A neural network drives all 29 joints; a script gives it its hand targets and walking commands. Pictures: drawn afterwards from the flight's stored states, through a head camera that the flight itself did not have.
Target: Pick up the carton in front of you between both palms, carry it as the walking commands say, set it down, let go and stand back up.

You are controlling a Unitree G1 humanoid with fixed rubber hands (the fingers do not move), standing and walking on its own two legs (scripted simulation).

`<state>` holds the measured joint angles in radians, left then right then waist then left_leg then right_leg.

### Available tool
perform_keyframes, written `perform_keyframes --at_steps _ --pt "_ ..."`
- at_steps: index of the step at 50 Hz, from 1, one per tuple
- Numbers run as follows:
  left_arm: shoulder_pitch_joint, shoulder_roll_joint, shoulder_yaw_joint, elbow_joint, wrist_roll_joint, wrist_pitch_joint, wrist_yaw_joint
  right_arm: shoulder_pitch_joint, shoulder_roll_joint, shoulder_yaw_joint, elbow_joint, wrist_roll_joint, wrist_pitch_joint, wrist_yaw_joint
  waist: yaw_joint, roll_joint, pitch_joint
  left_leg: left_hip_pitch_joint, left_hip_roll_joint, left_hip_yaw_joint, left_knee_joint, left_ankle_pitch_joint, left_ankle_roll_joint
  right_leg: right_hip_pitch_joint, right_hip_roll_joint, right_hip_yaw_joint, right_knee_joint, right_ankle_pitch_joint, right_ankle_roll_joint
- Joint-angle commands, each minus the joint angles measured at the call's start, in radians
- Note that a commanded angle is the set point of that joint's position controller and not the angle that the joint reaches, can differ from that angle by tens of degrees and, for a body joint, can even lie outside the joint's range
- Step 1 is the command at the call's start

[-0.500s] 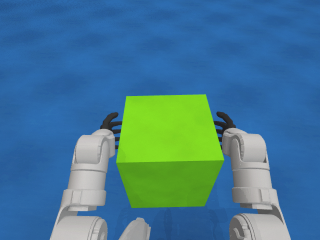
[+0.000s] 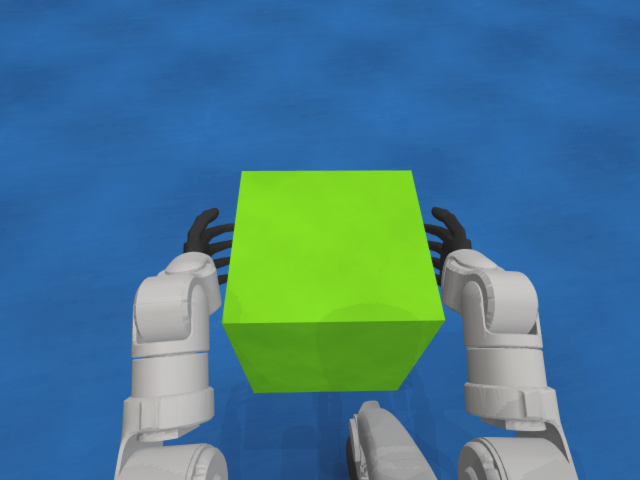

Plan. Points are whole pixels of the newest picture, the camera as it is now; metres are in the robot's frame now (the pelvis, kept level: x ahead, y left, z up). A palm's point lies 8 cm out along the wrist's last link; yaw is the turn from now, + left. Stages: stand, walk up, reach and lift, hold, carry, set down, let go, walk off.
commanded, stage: carry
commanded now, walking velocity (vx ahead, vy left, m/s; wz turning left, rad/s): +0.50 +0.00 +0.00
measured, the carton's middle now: (326, 290) +0.36 -0.04 -0.01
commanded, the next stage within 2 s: none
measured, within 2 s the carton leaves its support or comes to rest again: neither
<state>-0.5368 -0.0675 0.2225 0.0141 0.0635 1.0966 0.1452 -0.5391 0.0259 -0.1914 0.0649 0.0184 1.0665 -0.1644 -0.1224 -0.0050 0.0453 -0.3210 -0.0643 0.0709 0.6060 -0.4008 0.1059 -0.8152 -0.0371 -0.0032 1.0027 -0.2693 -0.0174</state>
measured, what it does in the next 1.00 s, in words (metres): walks ahead: right foot, then left foot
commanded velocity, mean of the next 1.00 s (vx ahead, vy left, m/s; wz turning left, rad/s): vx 0.50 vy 0.00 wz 0.00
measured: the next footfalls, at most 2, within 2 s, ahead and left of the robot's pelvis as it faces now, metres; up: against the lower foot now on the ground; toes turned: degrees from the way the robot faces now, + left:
right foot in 0.12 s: +0.27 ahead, -0.11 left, +0.00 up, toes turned -4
left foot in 0.56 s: +0.52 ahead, +0.12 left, +0.00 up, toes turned +12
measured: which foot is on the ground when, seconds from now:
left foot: down 0.00-0.12, up 0.14-0.54, down 0.56-1.00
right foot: up 0.00-0.10, down 0.12-0.58, up 0.60-1.00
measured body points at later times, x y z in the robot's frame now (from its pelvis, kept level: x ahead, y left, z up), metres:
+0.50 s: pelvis +0.33 +0.00 +0.02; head +0.32 -0.02 +0.47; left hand +0.63 +0.17 +0.12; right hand +0.65 -0.13 +0.11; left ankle +0.44 +0.13 -0.70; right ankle +0.23 -0.10 -0.72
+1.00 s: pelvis +0.62 +0.02 +0.01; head +0.58 +0.02 +0.46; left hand +0.88 +0.17 +0.10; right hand +0.88 -0.13 +0.10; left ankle +0.48 +0.11 -0.72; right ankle +0.76 -0.11 -0.70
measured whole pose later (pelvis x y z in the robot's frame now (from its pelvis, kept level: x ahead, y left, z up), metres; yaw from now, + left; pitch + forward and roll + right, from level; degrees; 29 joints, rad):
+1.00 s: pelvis +0.62 +0.02 +0.01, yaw +0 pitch +4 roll +0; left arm -0.09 -0.13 0.09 -0.36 0.12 1.21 0.07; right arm -0.11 0.13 -0.07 -0.32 -0.10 1.20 -0.09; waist -0.01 0.00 -0.18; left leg 0.03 0.03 0.21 0.25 -0.34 0.00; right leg -0.55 -0.10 -0.16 0.53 -0.06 0.01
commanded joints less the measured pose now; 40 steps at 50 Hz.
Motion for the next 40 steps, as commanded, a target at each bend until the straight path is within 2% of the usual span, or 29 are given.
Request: perform_keyframes --at_steps 1,3,4,5,6,7,8,9,10,11,13,16,19,22,23,24,25,26,27,28,29,30,31,32,34,35,37,40 --pt "-0.637 -0.931 -0.675 -0.111 -0.283 -0.061 -0.179 -0.793 1.127 0.785 -0.186 0.485 -0.024 0.302 0.037 0.128 -0.536 0.409 0.214 -0.197 -0.091 0.953 0.064 0.154 0.051 -0.099 -0.295 0.176 -0.011" --pt "-0.629 -0.911 -0.698 -0.122 -0.293 -0.057 -0.181 -0.756 1.095 0.779 -0.170 0.468 -0.024 0.300 0.054 0.146 -0.548 0.389 0.199 -0.135 -0.044 1.060 0.016 0.360 0.104 -0.152 -0.456 0.277 -0.028" --pt "-0.632 -0.905 -0.711 -0.123 -0.304 -0.053 -0.184 -0.734 1.074 0.774 -0.166 0.459 -0.021 0.296 0.076 0.145 -0.577 0.362 0.185 -0.081 0.042 1.078 -0.020 0.520 0.109 -0.171 -0.563 0.371 -0.040" --pt "-0.623 -0.895 -0.716 -0.112 -0.315 -0.046 -0.189 -0.711 1.050 0.766 -0.155 0.444 -0.016 0.291 0.103 0.129 -0.609 0.272 0.176 -0.043 0.145 1.005 -0.049 0.724 0.077 -0.167 -0.633 0.455 -0.057" --pt "-0.595 -0.886 -0.716 -0.096 -0.325 -0.038 -0.197 -0.710 1.019 0.757 -0.146 0.425 -0.011 0.288 0.140 0.042 -0.651 0.079 0.162 -0.050 0.295 0.595 -0.076 0.964 -0.103 0.020 -0.582 0.633 -0.092" --pt "-0.586 -0.846 -0.697 -0.064 -0.312 -0.032 -0.201 -0.686 1.037 0.745 -0.109 0.412 0.008 0.286 0.137 -0.215 -0.790 -0.255 0.049 -0.054 0.594 -0.122 -0.140 1.342 -0.422 0.431 -0.464 0.920 -0.279" --pt "-0.510 -0.863 -0.692 -0.023 -0.330 -0.023 -0.205 -0.636 1.007 0.722 -0.096 0.399 0.021 0.282 0.171 -0.225 -0.834 -0.374 0.029 -0.092 0.732 -0.184 -0.131 1.379 -0.422 0.568 -0.542 0.674 -0.333" --pt "-0.533 -0.897 -0.699 -0.052 -0.345 -0.018 -0.213 -0.653 1.017 0.719 -0.104 0.389 0.027 0.281 0.169 -0.178 -0.748 -0.432 0.072 -0.104 0.725 -0.126 -0.118 1.307 -0.354 0.492 -0.577 0.578 -0.280" --pt "-0.581 -0.934 -0.713 -0.085 -0.367 -0.009 -0.223 -0.661 1.032 0.707 -0.107 0.374 0.030 0.278 0.162 -0.091 -0.664 -0.448 0.091 -0.104 0.652 -0.064 -0.116 1.225 -0.317 0.412 -0.603 0.587 -0.220" --pt "-0.624 -0.968 -0.730 -0.116 -0.393 0.001 -0.234 -0.648 1.044 0.697 -0.111 0.360 0.035 0.274 0.150 -0.056 -0.603 -0.439 0.109 -0.097 0.570 -0.013 -0.119 1.152 -0.296 0.347 -0.627 0.615 -0.183" --pt "-0.647 -1.015 -0.750 -0.162 -0.433 0.023 -0.256 -0.592 1.064 0.682 -0.121 0.324 0.045 0.264 0.144 -0.053 -0.562 -0.353 0.119 -0.071 0.423 0.031 -0.127 1.051 -0.260 0.250 -0.677 0.574 -0.135" --pt "-0.584 -1.039 -0.755 -0.196 -0.453 0.053 -0.291 -0.466 1.072 0.671 -0.145 0.252 0.056 0.246 0.146 -0.104 -0.546 -0.318 0.096 -0.003 0.250 0.051 -0.144 1.030 -0.238 0.155 -0.705 0.629 -0.125" --pt "-0.467 -1.035 -0.752 -0.196 -0.439 0.074 -0.323 -0.372 1.067 0.689 -0.195 0.199 0.067 0.237 0.145 -0.162 -0.496 -0.282 0.087 0.048 0.083 0.163 -0.145 0.988 -0.201 0.059 -0.721 0.633 -0.102" --pt "-0.356 -1.017 -0.763 -0.201 -0.409 0.081 -0.339 -0.320 1.060 0.736 -0.259 0.195 0.080 0.249 0.149 -0.192 -0.423 -0.233 0.080 0.083 -0.044 0.290 -0.132 0.937 -0.184 -0.010 -0.740 0.628 -0.089" --pt "-0.286 -1.004 -0.777 -0.233 -0.393 0.082 -0.335 -0.254 1.051 0.742 -0.279 0.197 0.092 0.255 0.151 -0.190 -0.400 -0.212 0.077 0.092 -0.084 0.320 -0.129 0.927 -0.179 -0.026 -0.739 0.621 -0.086" --pt "-0.276 -0.988 -0.768 -0.222 -0.369 0.085 -0.335 -0.296 1.055 0.767 -0.307 0.211 0.095 0.266 0.153 -0.191 -0.382 -0.189 0.079 0.100 -0.124 0.347 -0.125 0.925 -0.176 -0.039 -0.732 0.616 -0.081" --pt "-0.235 -0.982 -0.775 -0.226 -0.361 0.087 -0.334 -0.260 1.050 0.774 -0.311 0.224 0.104 0.278 0.153 -0.193 -0.370 -0.145 0.085 0.106 -0.157 0.374 -0.121 0.907 -0.181 -0.046 -0.721 0.598 -0.072" --pt "-0.187 -0.969 -0.780 -0.239 -0.347 0.090 -0.332 -0.216 1.041 0.783 -0.328 0.224 0.111 0.286 0.143 -0.179 -0.368 -0.068 0.084 0.123 -0.205 0.402 -0.115 0.882 -0.176 -0.073 -0.674 0.585 -0.055" --pt "-0.180 -0.961 -0.789 -0.252 -0.337 0.092 -0.330 -0.189 1.037 0.781 -0.317 0.227 0.117 0.297 0.131 -0.140 -0.384 0.062 0.064 0.161 -0.247 0.387 -0.109 0.824 -0.153 -0.114 -0.576 0.567 -0.033" --pt "-0.154 -0.942 -0.791 -0.262 -0.327 0.096 -0.327 -0.149 1.036 0.776 -0.307 0.234 0.122 0.307 0.121 -0.092 -0.426 0.246 0.079 0.154 -0.207 0.306 -0.100 0.702 -0.126 -0.141 -0.457 0.487 -0.014" --pt "-0.130 -0.937 -0.789 -0.266 -0.323 0.103 -0.326 -0.105 1.011 0.762 -0.303 0.231 0.127 0.313 0.107 0.053 -0.470 0.395 0.264 -0.100 -0.237 0.200 -0.071 0.544 -0.085 -0.159 -0.232 0.199 0.019" --pt "-0.131 -0.950 -0.806 -0.296 -0.332 0.114 -0.324 -0.092 1.004 0.750 -0.284 0.225 0.125 0.319 0.102 0.296 -0.495 0.574 0.483 -0.497 -0.327 0.077 0.071 0.236 0.022 -0.139 0.000 -0.103 0.046" --pt "-0.128 -0.954 -0.810 -0.311 -0.336 0.116 -0.325 -0.051 1.033 0.751 -0.286 0.235 0.123 0.325 0.102 0.288 -0.450 0.552 0.509 -0.594 -0.381 0.097 0.113 0.098 0.017 -0.044 0.135 -0.242 0.024" --pt "-0.142 -0.971 -0.815 -0.323 -0.342 0.110 -0.327 -0.073 1.058 0.759 -0.317 0.252 0.120 0.330 0.104 0.216 -0.422 0.496 0.485 -0.513 -0.374 0.173 0.097 0.081 -0.030 -0.004 0.176 -0.227 0.006" --pt "-0.140 -1.000 -0.831 -0.341 -0.348 0.092 -0.327 -0.117 1.090 0.789 -0.363 0.282 0.110 0.340 0.109 0.069 -0.403 0.362 0.437 -0.340 -0.393 0.195 0.051 0.127 -0.091 0.008 0.124 -0.122 0.003" --pt "-0.134 -1.025 -0.836 -0.342 -0.351 0.086 -0.325 -0.134 1.092 0.798 -0.381 0.293 0.105 0.342 0.112 0.066 -0.397 0.302 0.415 -0.271 -0.421 0.159 0.030 0.171 -0.102 0.000 0.062 -0.072 0.008" --pt "-0.092 -1.034 -0.839 -0.346 -0.345 0.076 -0.317 -0.119 1.088 0.811 -0.406 0.305 0.099 0.345 0.113 0.104 -0.389 0.263 0.382 -0.175 -0.465 0.113 0.023 0.208 -0.093 -0.040 -0.038 -0.003 0.026" --pt "-0.035 -1.017 -0.841 -0.349 -0.329 0.072 -0.305 -0.069 1.056 0.813 -0.418 0.303 0.099 0.351 0.112 0.117 -0.358 0.288 0.358 -0.098 -0.494 0.151 0.030 0.185 -0.090 -0.080 -0.218 0.089 0.052"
